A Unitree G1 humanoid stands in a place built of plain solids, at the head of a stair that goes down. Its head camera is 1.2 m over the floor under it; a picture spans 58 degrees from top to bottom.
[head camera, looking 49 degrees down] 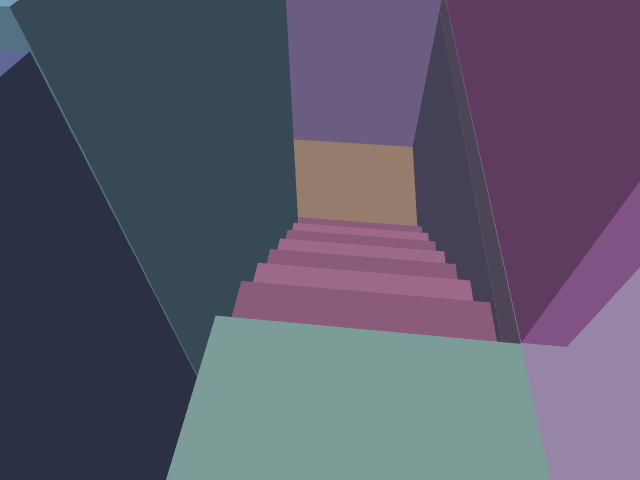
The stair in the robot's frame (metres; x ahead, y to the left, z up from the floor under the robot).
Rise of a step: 0.17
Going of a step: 0.23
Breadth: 0.95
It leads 6 degrees to the right of straight ahead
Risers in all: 8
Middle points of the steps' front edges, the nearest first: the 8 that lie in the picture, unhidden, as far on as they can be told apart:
0.67 -0.14 0.00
0.93 -0.16 -0.17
1.16 -0.19 -0.35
1.39 -0.21 -0.52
1.62 -0.24 -0.70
1.84 -0.26 -0.87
2.07 -0.28 -1.05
2.29 -0.31 -1.22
